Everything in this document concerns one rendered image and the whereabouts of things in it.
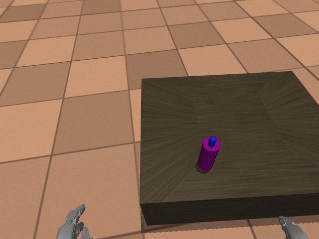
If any bottle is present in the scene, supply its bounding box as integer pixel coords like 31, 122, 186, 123
198, 136, 220, 171

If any left robot hand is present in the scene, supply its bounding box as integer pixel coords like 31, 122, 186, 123
56, 204, 93, 239

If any right robot hand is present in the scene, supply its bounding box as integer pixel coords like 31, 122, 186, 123
279, 216, 309, 239

